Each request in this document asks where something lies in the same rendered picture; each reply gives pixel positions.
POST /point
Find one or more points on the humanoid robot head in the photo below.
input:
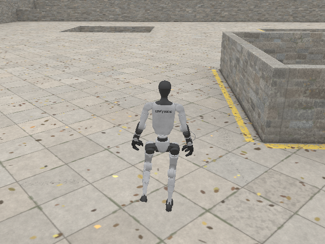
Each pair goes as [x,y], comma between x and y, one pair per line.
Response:
[164,90]

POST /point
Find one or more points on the robot left upper arm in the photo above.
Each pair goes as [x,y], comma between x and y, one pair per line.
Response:
[144,115]

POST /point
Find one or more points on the right robot thigh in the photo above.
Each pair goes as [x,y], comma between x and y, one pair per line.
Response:
[173,155]

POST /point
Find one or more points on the left robot hand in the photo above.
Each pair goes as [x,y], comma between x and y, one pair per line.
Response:
[139,142]

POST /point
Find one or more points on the robot right upper arm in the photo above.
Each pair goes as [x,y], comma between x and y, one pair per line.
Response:
[182,117]

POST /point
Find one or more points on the robot left forearm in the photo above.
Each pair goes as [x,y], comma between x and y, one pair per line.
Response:
[137,133]

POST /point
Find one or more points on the right robot hand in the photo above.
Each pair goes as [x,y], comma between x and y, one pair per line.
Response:
[189,148]

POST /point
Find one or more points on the robot right forearm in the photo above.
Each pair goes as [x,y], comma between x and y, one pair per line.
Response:
[187,137]

